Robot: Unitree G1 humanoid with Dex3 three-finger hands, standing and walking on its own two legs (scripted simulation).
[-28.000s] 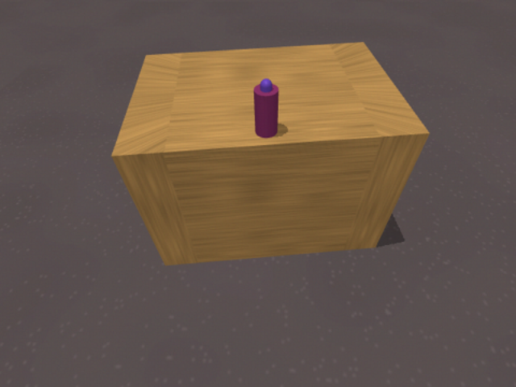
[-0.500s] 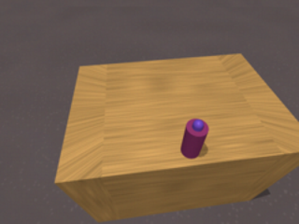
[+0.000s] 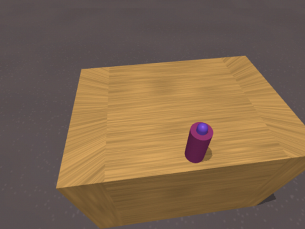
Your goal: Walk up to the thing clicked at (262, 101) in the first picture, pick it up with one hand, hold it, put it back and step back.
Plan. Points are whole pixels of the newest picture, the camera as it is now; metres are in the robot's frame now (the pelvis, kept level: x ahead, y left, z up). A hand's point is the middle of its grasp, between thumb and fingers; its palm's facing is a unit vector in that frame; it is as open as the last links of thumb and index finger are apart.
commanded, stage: stand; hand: right
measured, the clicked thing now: (198, 141) +0.39 -0.14 -0.05
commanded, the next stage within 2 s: step back in 1.20 s
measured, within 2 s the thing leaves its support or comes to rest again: neither
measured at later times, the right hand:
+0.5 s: hand out of the picture +0.07 -0.25 -0.16, palm faces -0.01 +0.94 -0.34, open 7.4 cm
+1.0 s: hand out of the picture +0.08 -0.25 -0.15, palm faces +0.00 +0.94 -0.34, open 7.4 cm
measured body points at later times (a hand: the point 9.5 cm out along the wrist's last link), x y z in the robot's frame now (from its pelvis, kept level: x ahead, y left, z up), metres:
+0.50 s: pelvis +0.00 +0.00 +0.00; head +0.01 +0.00 +0.45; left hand +0.07 +0.30 -0.14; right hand +0.08 -0.30 -0.13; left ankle +0.02 +0.13 -0.75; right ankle -0.04 -0.14 -0.75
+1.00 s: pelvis +0.00 +0.00 +0.00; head +0.00 +0.00 +0.45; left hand +0.07 +0.30 -0.13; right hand +0.08 -0.30 -0.13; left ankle +0.02 +0.13 -0.75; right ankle -0.04 -0.14 -0.75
